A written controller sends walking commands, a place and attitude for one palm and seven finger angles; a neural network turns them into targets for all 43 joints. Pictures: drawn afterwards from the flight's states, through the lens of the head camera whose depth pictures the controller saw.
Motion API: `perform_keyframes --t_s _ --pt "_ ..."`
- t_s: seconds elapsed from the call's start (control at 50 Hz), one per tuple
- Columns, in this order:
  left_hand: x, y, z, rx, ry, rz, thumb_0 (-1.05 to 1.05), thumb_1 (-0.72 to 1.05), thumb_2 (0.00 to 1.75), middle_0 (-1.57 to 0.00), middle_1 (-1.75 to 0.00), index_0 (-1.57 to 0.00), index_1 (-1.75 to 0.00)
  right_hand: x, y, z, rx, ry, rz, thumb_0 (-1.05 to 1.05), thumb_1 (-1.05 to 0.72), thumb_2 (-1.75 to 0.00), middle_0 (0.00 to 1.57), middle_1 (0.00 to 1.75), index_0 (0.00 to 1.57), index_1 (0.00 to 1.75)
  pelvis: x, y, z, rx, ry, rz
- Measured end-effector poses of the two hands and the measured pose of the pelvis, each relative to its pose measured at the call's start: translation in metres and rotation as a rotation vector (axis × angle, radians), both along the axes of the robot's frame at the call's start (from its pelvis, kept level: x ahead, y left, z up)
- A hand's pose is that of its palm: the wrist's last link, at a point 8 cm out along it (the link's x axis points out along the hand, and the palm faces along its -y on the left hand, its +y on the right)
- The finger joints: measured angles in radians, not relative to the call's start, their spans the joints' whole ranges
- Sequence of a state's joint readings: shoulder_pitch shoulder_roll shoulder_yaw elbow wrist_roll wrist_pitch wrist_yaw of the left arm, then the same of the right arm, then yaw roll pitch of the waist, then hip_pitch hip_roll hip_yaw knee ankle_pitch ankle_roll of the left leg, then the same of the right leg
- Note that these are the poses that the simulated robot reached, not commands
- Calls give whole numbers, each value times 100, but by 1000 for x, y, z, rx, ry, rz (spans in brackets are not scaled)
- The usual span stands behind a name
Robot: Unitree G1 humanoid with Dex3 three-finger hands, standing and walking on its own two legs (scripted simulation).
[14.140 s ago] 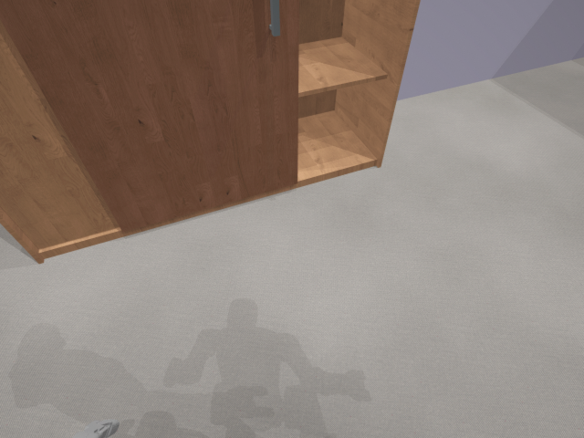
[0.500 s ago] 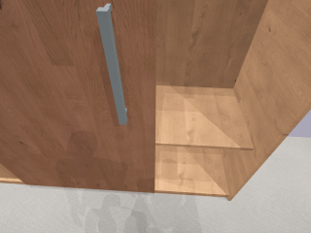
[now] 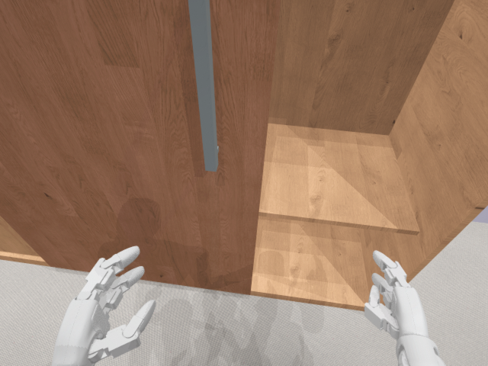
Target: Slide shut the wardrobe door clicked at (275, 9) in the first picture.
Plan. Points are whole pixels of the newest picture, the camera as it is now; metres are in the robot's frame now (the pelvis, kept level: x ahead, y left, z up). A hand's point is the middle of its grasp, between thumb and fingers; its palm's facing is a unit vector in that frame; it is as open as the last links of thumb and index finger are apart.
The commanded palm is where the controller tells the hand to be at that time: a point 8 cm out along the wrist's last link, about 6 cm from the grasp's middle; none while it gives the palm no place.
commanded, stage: raise the hand with hooked fingers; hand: left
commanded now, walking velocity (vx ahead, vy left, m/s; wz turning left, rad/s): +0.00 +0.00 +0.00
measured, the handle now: (208, 85) +0.49 +0.11 +0.23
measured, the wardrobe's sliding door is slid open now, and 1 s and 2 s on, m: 0.47 0.47 0.47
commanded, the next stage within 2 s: move the hooked fingers beside the handle in 1.58 s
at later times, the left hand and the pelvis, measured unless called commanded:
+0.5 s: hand (83, 243) +0.23 +0.24 +0.14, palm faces +0.03 -0.99 -0.11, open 12.2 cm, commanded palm +0.20 +0.29 +0.15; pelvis +0.00 +0.02 +0.03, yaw +0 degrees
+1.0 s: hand (25, 163) +0.27 +0.29 +0.24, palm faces +0.09 -0.99 -0.13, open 13.9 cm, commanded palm +0.24 +0.33 +0.24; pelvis +0.01 +0.01 +0.05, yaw +1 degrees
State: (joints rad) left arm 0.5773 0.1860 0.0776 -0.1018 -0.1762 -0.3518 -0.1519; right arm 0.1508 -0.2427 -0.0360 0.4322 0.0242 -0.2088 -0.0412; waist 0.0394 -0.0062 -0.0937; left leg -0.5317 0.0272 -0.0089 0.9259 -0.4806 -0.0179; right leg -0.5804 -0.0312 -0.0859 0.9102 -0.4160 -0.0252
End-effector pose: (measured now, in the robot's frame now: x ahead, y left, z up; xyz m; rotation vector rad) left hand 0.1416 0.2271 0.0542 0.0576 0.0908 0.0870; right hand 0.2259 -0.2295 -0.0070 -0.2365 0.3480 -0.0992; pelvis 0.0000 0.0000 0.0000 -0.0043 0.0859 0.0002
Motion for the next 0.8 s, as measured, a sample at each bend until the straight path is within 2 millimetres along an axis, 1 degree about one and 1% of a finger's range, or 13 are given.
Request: perform_keyframes --t_s 0.04,0.08,0.12,0.18,0.24,0.3,0.36,0.4,0.48,0.56,0.68,0.8 --pt "-4 13 12 28 -52 29 2 45 70 -23 -59 -24 -60 -2 13 -10 10 30 38 1 -91 -90 20 30 20 29 -1 0 -1 -11 1 16" --pt "0 20 25 44 -116 19 2 40 68 -23 -62 -24 -63 -9 24 -23 26 72 68 1 -91 -90 20 30 20 29 -3 2 -1 -21 -1 28" --pt "11 21 37 49 -158 -25 1 35 66 -23 -65 -24 -66 -20 33 -36 47 120 81 1 -90 -90 20 30 20 30 -5 3 0 -27 -5 35" --pt "31 20 46 47 -148 -106 1 28 63 -24 -69 -24 -70 -41 40 -50 81 186 61 1 -90 -90 20 30 20 30 -6 6 5 -26 -9 31" --pt "48 24 50 32 -90 -137 1 21 60 -24 -74 -25 -75 -62 37 -55 104 231 6 2 -90 -90 21 30 21 30 -4 9 11 -20 -13 17" --pt "57 34 57 30 -68 -114 1 14 57 -25 -78 -26 -79 -78 28 -53 99 250 -51 2 -90 -90 21 30 21 30 0 11 17 -14 -20 3" --pt "61 44 70 40 -98 -80 1 7 54 -26 -83 -26 -84 -88 16 -47 73 251 -86 2 -90 -90 21 30 21 30 2 13 21 -12 -28 -3" --pt "62 51 78 46 -124 -67 1 3 52 -26 -86 -27 -87 -91 8 -43 48 247 -98 2 -90 -90 21 30 21 30 3 15 23 -13 -36 -4" --pt "65 62 89 55 -145 -63 0 -7 48 -27 -92 -27 -93 -87 -3 -32 5 219 -106 2 -90 -90 20 30 20 30 4 18 28 -15 -52 -3" --pt "70 72 99 56 -152 -60 0 -16 44 -27 -98 -28 -99 -73 -5 -18 -17 166 -97 2 -90 -90 20 30 20 30 6 20 32 -16 -73 -1" --pt "80 87 124 61 -191 -37 0 -30 38 -28 -107 -29 -108 -48 9 -3 -5 91 -47 2 -90 -90 20 30 20 29 8 20 38 -15 -106 3" --pt "89 100 148 69 -205 -23 -1 -42 33 -29 -114 -30 -115 -30 29 3 32 66 13 2 -90 -90 20 30 20 30 11 19 43 -12 -124 7"
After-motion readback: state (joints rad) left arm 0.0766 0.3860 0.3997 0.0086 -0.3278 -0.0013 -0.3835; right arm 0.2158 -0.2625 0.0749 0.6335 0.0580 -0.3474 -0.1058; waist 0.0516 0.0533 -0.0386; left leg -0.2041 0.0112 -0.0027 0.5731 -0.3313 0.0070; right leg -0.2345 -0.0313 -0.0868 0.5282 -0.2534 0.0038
